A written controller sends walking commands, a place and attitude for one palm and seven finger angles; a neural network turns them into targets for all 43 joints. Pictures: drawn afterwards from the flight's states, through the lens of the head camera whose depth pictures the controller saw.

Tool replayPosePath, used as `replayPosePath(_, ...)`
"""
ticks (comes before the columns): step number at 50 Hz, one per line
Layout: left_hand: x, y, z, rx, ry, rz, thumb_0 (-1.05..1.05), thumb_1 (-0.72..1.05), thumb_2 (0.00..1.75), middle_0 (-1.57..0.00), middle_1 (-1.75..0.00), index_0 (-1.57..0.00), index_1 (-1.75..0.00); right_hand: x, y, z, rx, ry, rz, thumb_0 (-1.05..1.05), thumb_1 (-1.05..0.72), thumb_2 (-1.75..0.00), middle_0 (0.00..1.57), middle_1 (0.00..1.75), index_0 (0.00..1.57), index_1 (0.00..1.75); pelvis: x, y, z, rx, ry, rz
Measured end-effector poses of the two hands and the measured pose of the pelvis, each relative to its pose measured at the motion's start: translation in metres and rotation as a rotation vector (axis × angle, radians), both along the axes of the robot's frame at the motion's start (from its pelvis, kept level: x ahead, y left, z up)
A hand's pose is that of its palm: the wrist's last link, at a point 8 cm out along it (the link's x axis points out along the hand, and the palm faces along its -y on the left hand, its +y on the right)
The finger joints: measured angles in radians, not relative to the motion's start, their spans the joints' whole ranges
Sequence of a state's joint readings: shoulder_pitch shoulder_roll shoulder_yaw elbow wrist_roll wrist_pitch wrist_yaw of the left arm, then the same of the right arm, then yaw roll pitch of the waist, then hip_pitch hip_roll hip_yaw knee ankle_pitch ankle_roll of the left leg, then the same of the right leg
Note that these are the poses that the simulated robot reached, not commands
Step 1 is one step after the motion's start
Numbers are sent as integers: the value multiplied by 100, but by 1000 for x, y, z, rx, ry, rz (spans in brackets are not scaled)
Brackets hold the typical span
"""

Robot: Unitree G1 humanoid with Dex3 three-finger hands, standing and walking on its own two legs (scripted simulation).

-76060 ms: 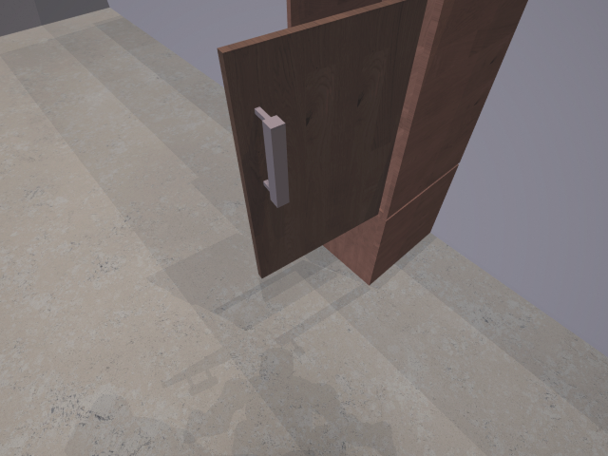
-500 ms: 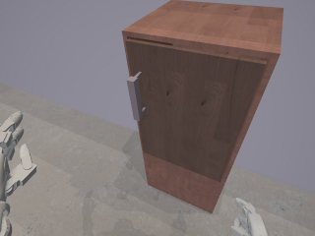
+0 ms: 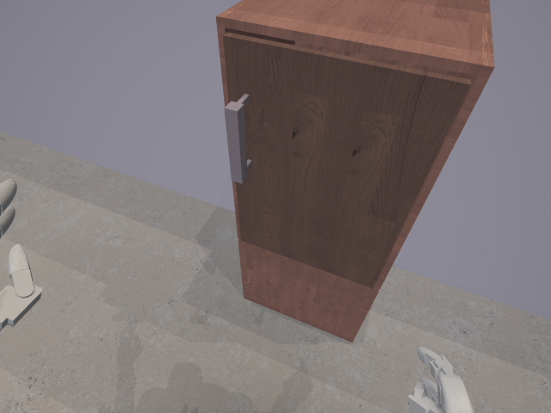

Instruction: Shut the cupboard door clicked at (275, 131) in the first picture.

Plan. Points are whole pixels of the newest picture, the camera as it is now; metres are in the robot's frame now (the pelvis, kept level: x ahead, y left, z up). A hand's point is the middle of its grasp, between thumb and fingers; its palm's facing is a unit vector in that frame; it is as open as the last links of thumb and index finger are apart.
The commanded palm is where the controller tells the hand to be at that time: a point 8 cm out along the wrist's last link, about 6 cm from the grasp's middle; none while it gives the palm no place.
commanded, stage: step back with the hand held close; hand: left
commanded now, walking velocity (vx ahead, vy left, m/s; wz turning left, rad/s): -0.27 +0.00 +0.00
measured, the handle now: (242, 139) +0.61 +0.11 +0.06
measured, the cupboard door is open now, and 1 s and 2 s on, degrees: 0 0 0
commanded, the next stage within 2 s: stop stepping back and stand still in 0.80 s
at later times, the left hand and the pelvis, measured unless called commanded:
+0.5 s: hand out of the picture +0.14 +0.29 +0.18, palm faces +0.47 -0.77 -0.44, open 7.4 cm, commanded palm +0.06 +0.32 +0.18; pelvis -0.06 +0.01 -0.01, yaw +3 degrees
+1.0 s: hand out of the picture +0.03 +0.31 +0.18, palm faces +0.42 -0.82 -0.40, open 7.4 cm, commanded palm +0.00 +0.34 +0.18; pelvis -0.15 +0.04 -0.01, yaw -2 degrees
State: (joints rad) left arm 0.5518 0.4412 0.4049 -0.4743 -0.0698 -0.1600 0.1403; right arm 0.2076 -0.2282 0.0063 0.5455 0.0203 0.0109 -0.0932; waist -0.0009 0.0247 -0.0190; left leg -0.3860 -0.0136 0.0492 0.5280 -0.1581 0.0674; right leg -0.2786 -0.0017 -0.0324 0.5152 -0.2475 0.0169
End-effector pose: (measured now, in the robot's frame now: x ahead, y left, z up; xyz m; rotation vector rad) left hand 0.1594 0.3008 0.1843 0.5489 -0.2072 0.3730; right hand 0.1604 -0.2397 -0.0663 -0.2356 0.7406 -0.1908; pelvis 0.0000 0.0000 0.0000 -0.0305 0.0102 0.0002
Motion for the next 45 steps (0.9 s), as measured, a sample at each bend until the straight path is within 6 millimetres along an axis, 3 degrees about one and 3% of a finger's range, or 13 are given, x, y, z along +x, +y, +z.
replayPosePath(16,-54,3,1,5,-117,26,1,89,90,-21,-30,-21,-30,-47,8,-16,-15,48,61,1,-91,-90,20,30,21,30,-40,1,-10,-9,-15,35)
replayPosePath(26,-70,27,11,54,-166,-7,1,89,90,-21,-30,-21,-30,-68,24,-5,-29,2,47,1,-91,-90,20,30,21,30,-66,14,-8,-65,2,45)
replayPosePath(32,-92,17,8,36,-159,-43,1,89,90,-20,-30,-21,-30,-79,33,-5,-1,-28,93,1,-91,-90,20,30,21,30,-91,11,-10,-36,56,-21)
replayPosePath(38,-99,8,1,-22,-170,-132,1,89,90,-21,-30,-21,-30,-110,33,-8,-17,-18,35,1,-91,-90,20,30,21,30,-110,20,-13,-59,-9,-18)
replayPosePath(42,-111,21,1,-6,-168,-141,1,89,90,-21,-30,-21,-30,-134,31,-4,-35,-17,0,1,-91,-90,20,30,21,30,-127,24,-13,-70,-12,9)
replayPosePath(45,-134,33,6,26,-151,-116,1,89,90,-21,-30,-22,-30,-154,32,-1,-38,-4,3,1,-91,-90,20,30,21,30,-145,26,-11,-72,-7,27)
